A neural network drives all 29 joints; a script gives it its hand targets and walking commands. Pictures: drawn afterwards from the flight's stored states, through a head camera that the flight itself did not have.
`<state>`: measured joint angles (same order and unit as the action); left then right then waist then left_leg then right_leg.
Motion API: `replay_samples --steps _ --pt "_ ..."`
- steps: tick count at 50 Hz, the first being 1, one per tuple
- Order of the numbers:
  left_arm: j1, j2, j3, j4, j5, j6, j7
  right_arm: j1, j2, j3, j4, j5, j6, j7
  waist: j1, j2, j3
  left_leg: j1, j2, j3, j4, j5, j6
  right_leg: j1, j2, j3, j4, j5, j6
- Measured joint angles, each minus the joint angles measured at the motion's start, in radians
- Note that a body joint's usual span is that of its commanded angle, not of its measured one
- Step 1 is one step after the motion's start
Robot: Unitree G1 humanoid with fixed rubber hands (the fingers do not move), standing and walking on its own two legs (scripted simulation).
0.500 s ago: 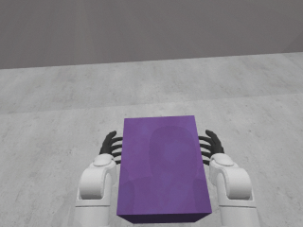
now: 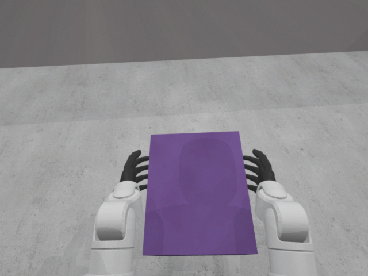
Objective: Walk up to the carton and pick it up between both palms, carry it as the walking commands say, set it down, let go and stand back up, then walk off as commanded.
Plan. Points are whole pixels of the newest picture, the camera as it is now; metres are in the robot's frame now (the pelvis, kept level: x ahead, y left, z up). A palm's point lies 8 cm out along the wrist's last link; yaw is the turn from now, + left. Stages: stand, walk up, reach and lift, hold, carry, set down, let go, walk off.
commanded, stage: carry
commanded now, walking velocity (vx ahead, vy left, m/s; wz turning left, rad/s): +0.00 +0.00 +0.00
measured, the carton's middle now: (197, 200) +0.29 -0.01 -0.02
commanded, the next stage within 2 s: hold in 0.48 s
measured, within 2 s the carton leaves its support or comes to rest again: neither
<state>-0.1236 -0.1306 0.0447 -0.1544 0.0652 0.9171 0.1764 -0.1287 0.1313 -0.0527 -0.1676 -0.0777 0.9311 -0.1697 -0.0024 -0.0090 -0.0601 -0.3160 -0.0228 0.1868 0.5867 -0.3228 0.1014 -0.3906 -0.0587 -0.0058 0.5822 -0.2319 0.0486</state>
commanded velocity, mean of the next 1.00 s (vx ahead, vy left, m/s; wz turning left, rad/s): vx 0.00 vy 0.00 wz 0.00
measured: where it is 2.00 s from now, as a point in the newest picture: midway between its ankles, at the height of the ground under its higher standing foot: outside the picture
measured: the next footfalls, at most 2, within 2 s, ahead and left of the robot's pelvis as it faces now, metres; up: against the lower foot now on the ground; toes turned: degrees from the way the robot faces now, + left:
none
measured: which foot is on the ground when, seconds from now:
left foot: down 0.00-1.00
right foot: down 0.00-1.00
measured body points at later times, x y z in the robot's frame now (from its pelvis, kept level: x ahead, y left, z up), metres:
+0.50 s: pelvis +0.00 -0.01 +0.00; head -0.01 +0.00 +0.45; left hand +0.28 +0.13 +0.05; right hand +0.29 -0.15 +0.06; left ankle +0.00 +0.05 -0.73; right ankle +0.04 -0.15 -0.73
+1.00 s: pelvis -0.02 -0.07 +0.01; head -0.10 -0.09 +0.45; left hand +0.26 +0.09 +0.06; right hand +0.29 -0.19 +0.06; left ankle +0.00 +0.05 -0.73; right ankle +0.05 -0.18 -0.73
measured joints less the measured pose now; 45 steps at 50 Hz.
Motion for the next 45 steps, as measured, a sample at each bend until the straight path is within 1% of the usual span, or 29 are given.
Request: replay_samples --steps 1,2,3,5,7,10,12,14,16,17,19,21,22,23,25,26,27,28,29,30,32,35,36,37,40,42,43,45 --pt "-0.005 -0.001 0.0 0.008 0.006 -0.006 -0.001 -0.006 0.001 -0.002 0.011 -0.007 -0.008 0.005 0.0 -0.001 -0.003 -0.001 0.001 0.0 0.0 0.0 -0.001 -0.001 0.001 0.0 0.0 0.0 -0.001" --pt "-0.015 -0.001 0.002 0.044 0.03 -0.019 -0.01 -0.018 0.002 -0.007 0.053 -0.027 -0.025 0.018 0.0 0.0 -0.013 -0.002 0.002 0.0 0.0 0.001 -0.001 -0.002 0.002 0.0 -0.001 0.001 -0.002" --pt "-0.022 -0.002 0.004 0.072 0.038 -0.021 -0.006 -0.027 0.003 -0.011 0.085 -0.03 -0.029 0.017 0.0 0.002 -0.019 0.0 0.003 0.0 0.0 0.001 -0.002 0.0 0.003 0.0 -0.002 0.002 -0.003" --pt "-0.021 -0.002 0.004 0.092 0.038 -0.013 -0.002 -0.023 0.002 -0.013 0.108 -0.03 -0.026 0.015 0.0 0.004 -0.026 0.008 0.002 0.0 -0.005 0.002 -0.003 0.007 0.003 0.0 -0.005 0.002 -0.003" --pt "-0.012 -0.001 0.004 0.084 0.03 -0.008 -0.005 -0.008 0.001 -0.01 0.099 -0.022 -0.023 0.015 -0.001 0.006 -0.025 0.015 0.002 -0.002 -0.008 0.003 -0.004 0.015 0.002 -0.002 -0.007 0.001 -0.003" --pt "0.006 0.001 0.005 0.029 -0.002 0.006 0.003 0.012 -0.001 0.002 0.028 0.015 0.005 -0.011 0.001 0.009 -0.017 0.018 0.004 -0.002 -0.009 0.004 -0.005 0.019 0.004 -0.003 -0.01 0.003 -0.004" --pt "0.01 0.001 0.003 0.013 0.007 0.004 -0.001 0.006 -0.001 0.01 0.017 0.007 0.006 -0.009 0.002 0.009 -0.019 0.016 0.004 0.001 -0.012 0.006 -0.005 0.015 0.005 0.0 -0.011 0.006 -0.005" --pt "-0.016 -0.001 0.012 0.111 0.059 -0.026 -0.022 -0.024 0.002 0.0 0.119 -0.045 -0.025 0.02 0.004 0.01 -0.04 0.017 0.003 0.003 -0.019 0.01 -0.006 0.014 0.005 0.002 -0.015 0.009 -0.006" --pt "-0.022 -0.002 0.014 0.15 0.056 -0.017 -0.013 -0.025 0.003 -0.001 0.155 -0.052 -0.019 0.012 0.006 0.007 -0.049 0.019 0.003 0.001 -0.022 0.012 -0.007 0.016 0.005 0.001 -0.016 0.009 -0.007" --pt "-0.011 -0.001 0.011 0.119 0.031 -0.001 -0.002 -0.012 0.001 0.002 0.125 -0.031 -0.005 -0.002 0.006 0.006 -0.042 0.021 0.003 -0.001 -0.022 0.012 -0.008 0.019 0.004 -0.001 -0.017 0.008 -0.007" --pt "0.005 0.001 0.006 0.062 0.005 0.009 0.0 0.006 -0.001 0.003 0.071 -0.013 0.001 -0.001 0.009 0.004 -0.029 0.02 0.006 -0.001 -0.02 0.011 -0.008 0.019 0.007 -0.002 -0.02 0.011 -0.008" --pt "-0.007 -0.001 0.012 0.079 0.021 -0.005 -0.008 -0.008 0.001 -0.003 0.09 -0.021 -0.013 0.011 0.012 -0.001 -0.026 0.018 0.007 0.003 -0.023 0.013 -0.01 0.015 0.009 0.002 -0.021 0.014 -0.01" --pt "-0.013 -0.001 0.014 0.086 0.023 -0.007 -0.002 -0.014 0.002 -0.004 0.093 -0.016 -0.011 0.006 0.01 -0.002 -0.026 0.017 0.008 0.004 -0.023 0.014 -0.01 0.013 0.009 0.002 -0.021 0.014 -0.011" --pt "-0.017 -0.001 0.014 0.101 0.035 -0.014 -0.006 -0.02 0.002 -0.003 0.105 -0.025 -0.014 0.01 0.008 -0.002 -0.029 0.014 0.008 0.003 -0.025 0.015 -0.01 0.011 0.01 0.001 -0.023 0.015 -0.012" --pt "-0.016 -0.001 0.009 0.09 0.023 -0.004 0.005 -0.02 0.002 -0.004 0.091 -0.018 -0.005 -0.002 0.006 0.001 -0.025 0.012 0.01 0.0 -0.025 0.016 -0.011 0.012 0.011 -0.002 -0.028 0.017 -0.012" --pt "-0.021 -0.002 0.01 0.101 0.043 -0.023 -0.012 -0.028 0.003 -0.008 0.106 -0.043 -0.026 0.02 0.0 0.007 0.007 0.035 0.012 -0.007 -0.029 0.017 -0.012 0.042 0.014 -0.008 -0.04 0.02 -0.015" --pt "-0.032 -0.003 0.014 0.144 0.067 -0.058 -0.026 -0.039 0.004 -0.016 0.149 -0.07 -0.064 0.043 -0.013 0.012 0.042 0.065 0.012 -0.019 -0.037 0.021 -0.013 0.082 0.025 0.001 -0.062 0.031 -0.019" --pt "-0.043 -0.005 0.016 0.196 0.087 -0.093 -0.03 -0.045 0.005 -0.025 0.193 -0.088 -0.097 0.057 -0.027 0.015 0.067 0.084 0.01 -0.037 -0.044 0.026 -0.014 0.114 0.033 0.009 -0.079 0.026 -0.022" --pt "-0.046 -0.005 0.015 0.238 0.101 -0.12 -0.032 -0.039 0.004 -0.029 0.219 -0.097 -0.121 0.066 -0.037 0.016 0.084 0.098 0.007 -0.052 -0.052 0.033 -0.015 0.134 0.038 0.019 -0.093 0.034 -0.016" --pt "-0.037 -0.004 0.01 0.261 0.105 -0.141 -0.031 -0.02 0.001 -0.028 0.227 -0.094 -0.14 0.074 -0.047 0.01 0.09 0.104 0.0 -0.068 -0.061 0.04 -0.017 0.148 0.046 0.046 -0.105 0.047 -0.017" --pt "0.001 0.0 -0.002 0.265 0.092 -0.171 -0.031 0.027 -0.003 -0.028 0.216 -0.072 -0.168 0.092 -0.053 -0.001 0.088 0.103 -0.01 -0.097 -0.069 0.05 -0.022 0.154 0.053 0.071 -0.102 0.027 -0.018" --pt "0.049 0.003 -0.015 0.238 0.063 -0.194 -0.01 0.047 -0.004 -0.041 0.223 -0.052 -0.203 0.125 -0.07 -0.011 0.082 0.098 -0.021 -0.146 -0.063 0.057 -0.032 0.16 0.066 0.097 -0.082 0.021 -0.025" --pt "0.054 0.003 -0.018 0.231 0.055 -0.2 -0.001 0.044 -0.004 -0.046 0.226 -0.047 -0.212 0.131 -0.077 -0.014 0.081 0.099 -0.025 -0.164 -0.06 0.06 -0.036 0.165 0.07 0.104 -0.075 0.011 -0.03" --pt "0.052 0.003 -0.017 0.23 0.053 -0.207 0.003 0.037 -0.003 -0.05 0.228 -0.044 -0.218 0.134 -0.082 -0.02 0.08 0.101 -0.031 -0.18 -0.059 0.064 -0.04 0.172 0.071 0.113 -0.073 0.026 -0.035" --pt "0.027 0.002 -0.003 0.247 0.055 -0.218 0.003 -0.013 0.001 -0.069 0.264 -0.062 -0.232 0.145 -0.096 -0.033 0.061 0.105 -0.044 -0.216 -0.05 0.07 -0.052 0.189 0.066 0.1 -0.06 -0.014 -0.029" --pt "-0.007 0.0 0.011 0.285 0.066 -0.218 -0.003 -0.055 0.006 -0.09 0.305 -0.079 -0.233 0.143 -0.101 -0.034 0.046 0.113 -0.044 -0.229 -0.045 0.073 -0.061 0.201 0.066 0.089 -0.056 -0.023 -0.021" --pt "-0.026 -0.002 0.02 0.307 0.072 -0.217 -0.008 -0.071 0.009 -0.099 0.316 -0.086 -0.23 0.139 -0.102 -0.032 0.039 0.12 -0.042 -0.234 -0.045 0.075 -0.065 0.207 0.068 0.085 -0.053 -0.021 -0.021" --pt "-0.054 -0.006 0.032 0.36 0.085 -0.208 -0.026 -0.098 0.014 -0.123 0.361 -0.127 -0.222 0.141 -0.113 -0.016 0.022 0.14 -0.032 -0.247 -0.05 0.078 -0.075 0.234 0.077 0.072 -0.069 -0.012 -0.03"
